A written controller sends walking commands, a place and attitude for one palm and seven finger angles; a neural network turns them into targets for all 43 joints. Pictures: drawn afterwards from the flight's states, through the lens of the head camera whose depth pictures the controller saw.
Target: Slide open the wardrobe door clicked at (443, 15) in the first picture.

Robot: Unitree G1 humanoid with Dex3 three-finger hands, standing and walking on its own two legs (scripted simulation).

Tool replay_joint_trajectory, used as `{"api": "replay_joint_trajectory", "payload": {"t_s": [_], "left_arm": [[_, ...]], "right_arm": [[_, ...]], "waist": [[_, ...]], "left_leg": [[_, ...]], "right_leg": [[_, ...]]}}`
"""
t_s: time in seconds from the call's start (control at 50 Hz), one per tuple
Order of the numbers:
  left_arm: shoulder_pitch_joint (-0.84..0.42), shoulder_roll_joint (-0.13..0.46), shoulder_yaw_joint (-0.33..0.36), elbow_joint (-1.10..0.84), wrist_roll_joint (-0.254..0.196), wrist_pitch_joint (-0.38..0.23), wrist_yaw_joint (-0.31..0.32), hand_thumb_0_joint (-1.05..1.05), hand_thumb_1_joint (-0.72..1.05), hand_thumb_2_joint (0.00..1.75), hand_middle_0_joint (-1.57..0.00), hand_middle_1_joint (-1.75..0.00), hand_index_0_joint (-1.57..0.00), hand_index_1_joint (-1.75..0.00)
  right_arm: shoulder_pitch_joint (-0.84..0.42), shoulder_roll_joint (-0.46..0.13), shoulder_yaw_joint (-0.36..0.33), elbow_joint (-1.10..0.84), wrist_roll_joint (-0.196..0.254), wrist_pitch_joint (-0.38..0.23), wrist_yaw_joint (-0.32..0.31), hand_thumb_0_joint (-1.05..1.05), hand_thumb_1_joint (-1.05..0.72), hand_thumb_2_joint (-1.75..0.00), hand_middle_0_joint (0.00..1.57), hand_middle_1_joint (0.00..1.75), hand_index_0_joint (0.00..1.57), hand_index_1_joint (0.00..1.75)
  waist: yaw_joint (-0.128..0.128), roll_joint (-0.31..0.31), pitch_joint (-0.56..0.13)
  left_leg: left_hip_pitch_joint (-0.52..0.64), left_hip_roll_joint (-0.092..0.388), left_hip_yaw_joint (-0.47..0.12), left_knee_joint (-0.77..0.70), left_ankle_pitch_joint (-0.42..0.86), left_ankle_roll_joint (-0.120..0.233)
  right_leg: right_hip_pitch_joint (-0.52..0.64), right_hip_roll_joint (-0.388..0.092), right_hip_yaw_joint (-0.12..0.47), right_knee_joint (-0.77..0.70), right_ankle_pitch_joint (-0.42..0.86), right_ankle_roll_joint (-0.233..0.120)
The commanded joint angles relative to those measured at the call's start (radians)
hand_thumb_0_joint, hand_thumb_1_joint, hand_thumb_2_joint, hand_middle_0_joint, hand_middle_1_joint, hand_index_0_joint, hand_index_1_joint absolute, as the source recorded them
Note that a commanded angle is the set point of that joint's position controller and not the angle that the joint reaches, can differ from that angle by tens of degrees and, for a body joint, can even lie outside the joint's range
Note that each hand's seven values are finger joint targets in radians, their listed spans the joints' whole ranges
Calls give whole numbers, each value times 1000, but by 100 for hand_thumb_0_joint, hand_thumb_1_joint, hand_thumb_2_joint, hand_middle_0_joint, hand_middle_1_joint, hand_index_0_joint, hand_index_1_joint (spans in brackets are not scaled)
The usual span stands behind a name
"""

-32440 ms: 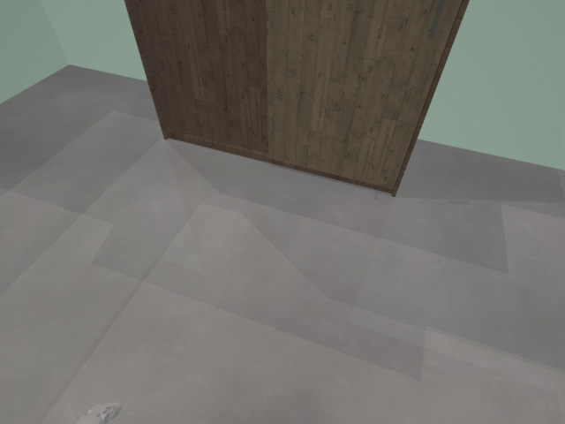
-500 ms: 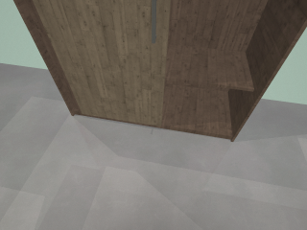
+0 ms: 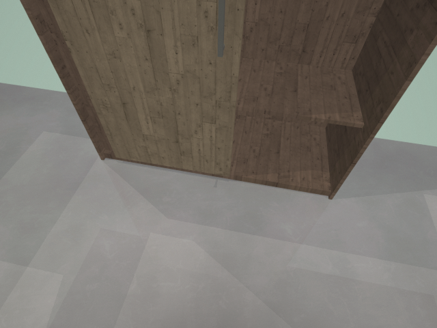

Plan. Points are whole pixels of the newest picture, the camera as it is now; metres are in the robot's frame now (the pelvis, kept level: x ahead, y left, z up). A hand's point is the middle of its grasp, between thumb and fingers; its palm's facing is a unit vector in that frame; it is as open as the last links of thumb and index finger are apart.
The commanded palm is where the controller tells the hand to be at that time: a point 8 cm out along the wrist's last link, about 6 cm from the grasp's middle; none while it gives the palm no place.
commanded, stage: look to check the result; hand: right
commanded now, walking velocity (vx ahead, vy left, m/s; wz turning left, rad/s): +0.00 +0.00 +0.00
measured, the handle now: (222, 23) +0.93 +0.06 +0.11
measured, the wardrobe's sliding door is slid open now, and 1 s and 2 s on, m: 0.56 0.56 0.56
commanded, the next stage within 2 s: stand and wait in 0.08 s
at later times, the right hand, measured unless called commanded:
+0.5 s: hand out of the picture +0.01 -0.16 -0.18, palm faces -0.01 +0.98 -0.20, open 7.3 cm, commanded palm none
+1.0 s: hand out of the picture +0.02 -0.16 -0.18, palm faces -0.01 +0.98 -0.19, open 7.3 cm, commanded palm none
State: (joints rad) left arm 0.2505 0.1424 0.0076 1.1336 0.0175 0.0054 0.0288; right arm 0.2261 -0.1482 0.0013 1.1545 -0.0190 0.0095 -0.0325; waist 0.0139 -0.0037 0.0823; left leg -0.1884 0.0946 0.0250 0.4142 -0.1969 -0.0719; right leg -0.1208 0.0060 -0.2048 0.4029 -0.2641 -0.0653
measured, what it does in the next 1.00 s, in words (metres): stands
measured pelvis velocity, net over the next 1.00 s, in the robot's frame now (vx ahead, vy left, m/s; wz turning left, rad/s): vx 0.01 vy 0.02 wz -0.01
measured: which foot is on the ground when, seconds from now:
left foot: down 0.00-1.00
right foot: down 0.00-1.00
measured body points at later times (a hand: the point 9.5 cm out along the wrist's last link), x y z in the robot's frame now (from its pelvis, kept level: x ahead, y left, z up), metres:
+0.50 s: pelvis +0.00 +0.01 +0.00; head +0.03 +0.02 +0.45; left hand +0.00 +0.24 -0.16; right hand +0.01 -0.21 -0.16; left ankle +0.01 +0.16 -0.74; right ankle -0.02 -0.07 -0.74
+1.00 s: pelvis +0.01 +0.02 +0.00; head +0.03 +0.02 +0.45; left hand +0.01 +0.24 -0.16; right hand +0.02 -0.21 -0.16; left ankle +0.01 +0.16 -0.74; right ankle -0.02 -0.07 -0.74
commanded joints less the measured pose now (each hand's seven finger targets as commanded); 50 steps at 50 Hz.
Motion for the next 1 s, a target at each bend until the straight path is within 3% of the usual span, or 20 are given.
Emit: {"api": "replay_joint_trajectory", "payload": {"t_s": [0.0, 0.12, 0.14, 0.4, 0.54, 0.68, 0.74, 0.88, 0.98], "left_arm": [[70, 106, 16, -16, 0, -10, 4, 0, 90, 90, -20, -30, -20, -30], [64, 106, 16, -16, 0, -9, 4, 0, 90, 90, -20, -30, -20, -30], [63, 109, 18, -18, -3, -8, 3, 0, 90, 90, -20, -30, -20, -30], [48, 108, 14, -9, 0, -6, 0, 0, 90, 90, -20, -30, -20, -30], [53, 116, 17, -10, -2, -8, -1, 0, 90, 90, -20, -30, -20, -30], [51, 111, 13, -4, 0, -6, -1, 0, 90, 90, -20, -30, -20, -30], [55, 117, 16, -7, -2, -8, 0, 0, 90, 90, -20, -30, -20, -30], [47, 112, 15, -2, -1, -6, 0, 0, 90, 90, -20, -30, -20, -30], [51, 114, 14, -3, -1, -10, 0, 0, 90, 90, -20, -30, -20, -30]], "right_arm": [[56, -96, -13, -25, 0, -10, -7, 0, -90, -90, 20, 30, 20, 30], [47, -99, -13, -26, 0, -11, -6, 0, -90, -90, 20, 30, 20, 30], [53, -102, -14, -26, 0, -13, -7, 0, -90, -90, 20, 30, 20, 30], [40, -110, -10, -26, 2, -16, -5, 0, -90, -90, 20, 30, 20, 30], [45, -115, -11, -27, 1, -21, -6, 0, -90, -90, 20, 30, 20, 30], [38, -114, -9, -22, 2, -19, -5, 0, -90, -90, 20, 30, 20, 30], [43, -118, -11, -23, 2, -23, -6, 0, -90, -90, 20, 30, 20, 30], [39, -116, -8, -22, 2, -21, -5, 0, -90, -90, 20, 30, 20, 30], [38, -116, -10, -23, 3, -22, -5, 0, -90, -90, 20, 30, 20, 30]], "waist": [[1, 1, -34], [2, -1, -28], [2, 27, -40], [1, 7, -9], [2, 18, -48], [2, 12, -13], [1, 19, -44], [1, 15, -20], [1, 5, -40]], "left_leg": [[-5, 26, -30, -34, 133, 53], [-2, 26, -33, -42, 137, 55], [3, 24, -35, -44, 149, 55], [-6, 29, -42, -74, 118, 59], [13, 30, -45, -74, 152, 62], [1, 29, -45, -86, 115, 61], [19, 30, -45, -79, 152, 63], [7, 33, -43, -86, 140, 63], [24, 33, -42, -76, 164, 63]], "right_leg": [[6, -139, 148, -106, 226, 20], [4, -141, 145, -106, 222, 23], [11, -141, 147, -98, 228, 22], [0, -139, 145, -119, 161, 29], [20, -141, 145, -108, 193, 30], [0, -141, 146, -124, 152, 33], [14, -142, 147, -113, 191, 32], [7, -142, 145, -118, 173, 34], [14, -143, 147, -117, 210, 33]]}}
